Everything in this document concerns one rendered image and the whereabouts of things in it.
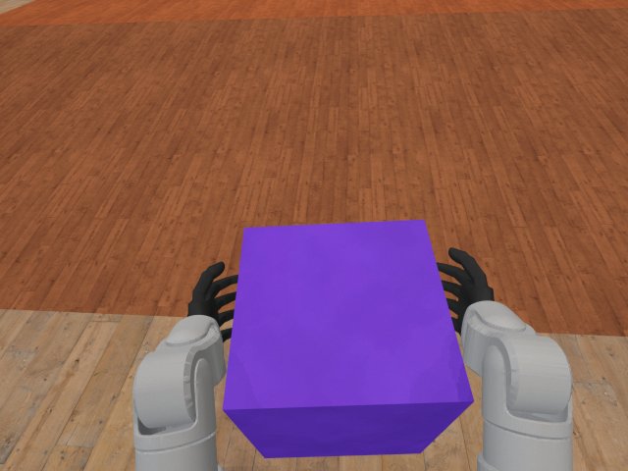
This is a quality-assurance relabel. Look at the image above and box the robot right forearm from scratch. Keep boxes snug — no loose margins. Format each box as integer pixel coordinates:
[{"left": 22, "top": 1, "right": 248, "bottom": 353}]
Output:
[{"left": 461, "top": 300, "right": 573, "bottom": 471}]

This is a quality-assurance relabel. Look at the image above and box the left robot hand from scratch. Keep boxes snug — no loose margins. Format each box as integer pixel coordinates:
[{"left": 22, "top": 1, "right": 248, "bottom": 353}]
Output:
[{"left": 187, "top": 262, "right": 238, "bottom": 342}]

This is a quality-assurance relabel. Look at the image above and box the right robot hand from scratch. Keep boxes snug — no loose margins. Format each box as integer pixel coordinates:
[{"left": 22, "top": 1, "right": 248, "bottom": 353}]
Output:
[{"left": 437, "top": 247, "right": 495, "bottom": 336}]

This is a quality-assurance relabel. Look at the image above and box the robot left forearm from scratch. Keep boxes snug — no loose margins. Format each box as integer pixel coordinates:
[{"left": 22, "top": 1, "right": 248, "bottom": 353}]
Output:
[{"left": 132, "top": 315, "right": 227, "bottom": 471}]

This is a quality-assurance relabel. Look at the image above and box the carton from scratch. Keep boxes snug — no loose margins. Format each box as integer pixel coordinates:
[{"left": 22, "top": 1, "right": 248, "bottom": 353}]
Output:
[{"left": 223, "top": 220, "right": 474, "bottom": 458}]

